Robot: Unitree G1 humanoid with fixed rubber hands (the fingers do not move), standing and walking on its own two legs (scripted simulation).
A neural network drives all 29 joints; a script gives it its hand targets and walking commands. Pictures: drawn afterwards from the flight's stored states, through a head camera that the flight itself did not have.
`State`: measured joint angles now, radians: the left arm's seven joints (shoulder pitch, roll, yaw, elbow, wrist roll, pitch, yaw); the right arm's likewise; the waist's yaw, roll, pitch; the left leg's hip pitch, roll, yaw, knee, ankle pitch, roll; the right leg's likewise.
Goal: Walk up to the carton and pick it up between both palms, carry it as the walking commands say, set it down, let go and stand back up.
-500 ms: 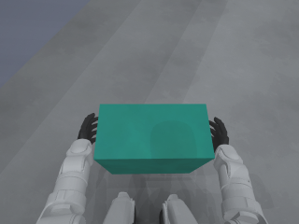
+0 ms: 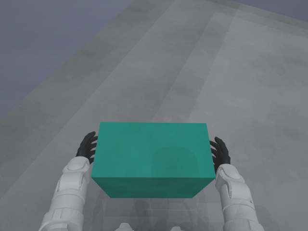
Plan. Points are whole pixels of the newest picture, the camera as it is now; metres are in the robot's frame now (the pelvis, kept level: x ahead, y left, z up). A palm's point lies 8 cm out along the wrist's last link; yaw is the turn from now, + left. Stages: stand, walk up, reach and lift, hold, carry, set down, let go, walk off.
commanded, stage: reach and lift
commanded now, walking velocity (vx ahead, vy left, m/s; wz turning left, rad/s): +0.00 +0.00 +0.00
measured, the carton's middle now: (152, 165) +0.34 +0.00 -0.12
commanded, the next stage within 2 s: none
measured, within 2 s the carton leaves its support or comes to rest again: neither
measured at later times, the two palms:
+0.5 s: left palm (79, 151) +0.33 +0.18 +0.02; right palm (237, 159) +0.30 -0.20 +0.03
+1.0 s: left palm (69, 139) +0.33 +0.18 +0.09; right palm (248, 151) +0.29 -0.19 +0.09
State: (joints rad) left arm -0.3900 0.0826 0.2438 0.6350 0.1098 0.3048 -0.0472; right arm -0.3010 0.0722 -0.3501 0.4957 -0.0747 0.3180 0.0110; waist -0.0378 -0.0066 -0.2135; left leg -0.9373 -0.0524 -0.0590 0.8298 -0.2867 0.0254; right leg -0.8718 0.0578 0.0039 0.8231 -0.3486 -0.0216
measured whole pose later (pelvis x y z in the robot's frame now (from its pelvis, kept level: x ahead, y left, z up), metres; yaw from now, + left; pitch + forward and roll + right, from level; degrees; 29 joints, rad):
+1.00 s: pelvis +0.01 +0.00 +0.05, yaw +0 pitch -3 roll +0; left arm -0.36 0.06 0.23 0.41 0.18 0.65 -0.09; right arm -0.28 0.09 -0.35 0.28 -0.18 0.64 0.06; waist -0.03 -0.03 -0.01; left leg -0.19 -0.05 -0.05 0.39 -0.15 0.03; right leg -0.14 0.04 0.04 0.39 -0.21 -0.02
